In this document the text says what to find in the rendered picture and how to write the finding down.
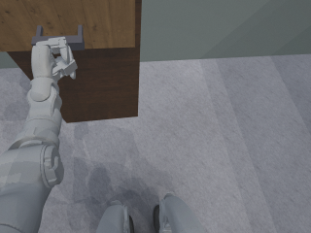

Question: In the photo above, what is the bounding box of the cabinet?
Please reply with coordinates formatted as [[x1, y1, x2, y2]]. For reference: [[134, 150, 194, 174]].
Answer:
[[7, 0, 142, 123]]

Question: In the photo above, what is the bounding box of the right robot thigh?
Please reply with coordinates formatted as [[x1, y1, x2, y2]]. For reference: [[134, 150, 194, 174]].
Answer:
[[159, 196, 206, 233]]

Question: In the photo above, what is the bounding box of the robot left forearm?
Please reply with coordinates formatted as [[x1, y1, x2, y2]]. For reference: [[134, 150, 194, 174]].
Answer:
[[0, 77, 62, 157]]

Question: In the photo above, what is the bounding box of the handle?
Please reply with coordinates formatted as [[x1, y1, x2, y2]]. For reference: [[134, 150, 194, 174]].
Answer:
[[31, 24, 85, 50]]

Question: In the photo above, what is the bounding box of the robot left upper arm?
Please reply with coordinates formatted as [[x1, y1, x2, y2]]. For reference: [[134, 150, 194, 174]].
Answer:
[[0, 144, 64, 233]]

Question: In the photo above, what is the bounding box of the left robot shin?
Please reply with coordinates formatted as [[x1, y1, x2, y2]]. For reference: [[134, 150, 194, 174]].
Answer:
[[111, 200, 130, 233]]

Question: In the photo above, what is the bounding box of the robot left hand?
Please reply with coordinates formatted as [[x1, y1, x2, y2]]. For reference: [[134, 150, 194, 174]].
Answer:
[[31, 37, 78, 83]]

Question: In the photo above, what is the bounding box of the drawer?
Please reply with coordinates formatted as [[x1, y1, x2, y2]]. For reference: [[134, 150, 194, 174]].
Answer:
[[0, 0, 135, 52]]

